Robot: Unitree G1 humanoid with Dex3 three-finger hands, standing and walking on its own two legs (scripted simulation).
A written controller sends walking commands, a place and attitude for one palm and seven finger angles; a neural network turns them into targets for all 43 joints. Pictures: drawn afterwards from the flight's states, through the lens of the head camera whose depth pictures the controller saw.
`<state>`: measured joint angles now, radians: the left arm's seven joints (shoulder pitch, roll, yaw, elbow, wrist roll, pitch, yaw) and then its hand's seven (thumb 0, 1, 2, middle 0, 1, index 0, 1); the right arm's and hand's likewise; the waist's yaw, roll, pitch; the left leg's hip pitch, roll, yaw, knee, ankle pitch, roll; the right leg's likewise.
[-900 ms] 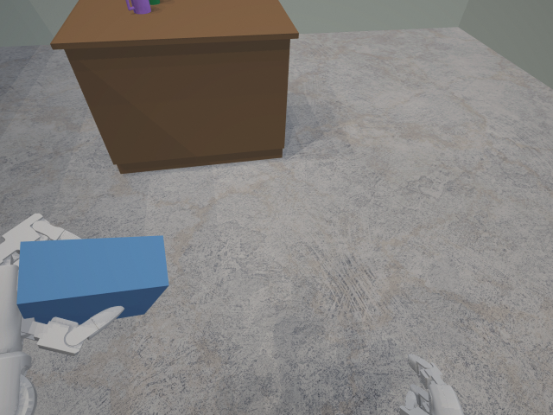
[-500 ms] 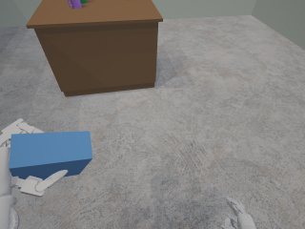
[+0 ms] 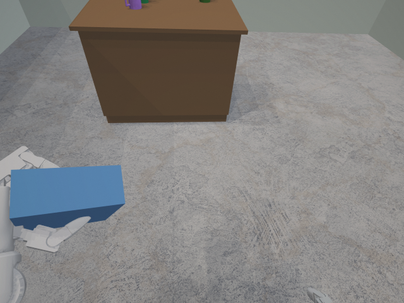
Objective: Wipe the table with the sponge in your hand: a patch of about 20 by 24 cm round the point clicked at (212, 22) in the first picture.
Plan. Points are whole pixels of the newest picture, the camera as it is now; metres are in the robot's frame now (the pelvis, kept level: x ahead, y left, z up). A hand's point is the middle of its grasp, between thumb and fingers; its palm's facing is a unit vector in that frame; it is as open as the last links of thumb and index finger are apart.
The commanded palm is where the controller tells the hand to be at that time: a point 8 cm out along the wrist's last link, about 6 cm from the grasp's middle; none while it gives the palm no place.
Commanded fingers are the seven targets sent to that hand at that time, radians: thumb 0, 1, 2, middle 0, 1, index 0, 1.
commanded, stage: walk to a spot facing it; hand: left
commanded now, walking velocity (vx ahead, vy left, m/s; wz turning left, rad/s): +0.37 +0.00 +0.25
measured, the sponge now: (84, 198) +0.23 +0.19 +0.16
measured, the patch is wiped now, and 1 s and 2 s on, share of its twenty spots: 0.00 0.00 0.00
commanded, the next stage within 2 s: none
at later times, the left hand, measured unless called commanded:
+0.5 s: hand (103, 140) +0.34 +0.19 +0.18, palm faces +0.45 -0.77 -0.45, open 9.6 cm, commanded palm +0.27 +0.24 +0.19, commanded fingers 0.00 0.10 1.30 -1.20 -1.60 -1.20 -1.60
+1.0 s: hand (102, 86) +0.47 +0.23 +0.20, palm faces +0.53 -0.74 -0.41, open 9.6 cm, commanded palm +0.40 +0.26 +0.19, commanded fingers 0.00 0.10 1.30 -1.20 -1.60 -1.20 -1.60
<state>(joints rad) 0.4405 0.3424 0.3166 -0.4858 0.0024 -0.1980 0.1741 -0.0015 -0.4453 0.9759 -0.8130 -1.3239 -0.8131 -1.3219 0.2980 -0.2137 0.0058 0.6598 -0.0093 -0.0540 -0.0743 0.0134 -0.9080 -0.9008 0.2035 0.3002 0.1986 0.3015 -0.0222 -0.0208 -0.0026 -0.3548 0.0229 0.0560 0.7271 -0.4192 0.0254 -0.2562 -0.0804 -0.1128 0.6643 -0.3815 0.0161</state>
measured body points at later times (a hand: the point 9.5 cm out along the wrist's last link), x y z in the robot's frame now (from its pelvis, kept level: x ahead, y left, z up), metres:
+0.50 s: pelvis +0.14 -0.05 +0.00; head +0.16 -0.07 +0.45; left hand +0.31 +0.23 +0.20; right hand +0.32 -0.27 -0.11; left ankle +0.06 +0.07 -0.64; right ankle +0.18 -0.14 -0.72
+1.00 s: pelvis +0.29 -0.04 +0.01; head +0.32 -0.02 +0.46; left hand +0.44 +0.27 +0.22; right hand +0.50 -0.20 -0.07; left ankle +0.30 +0.08 -0.72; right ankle +0.31 -0.17 -0.65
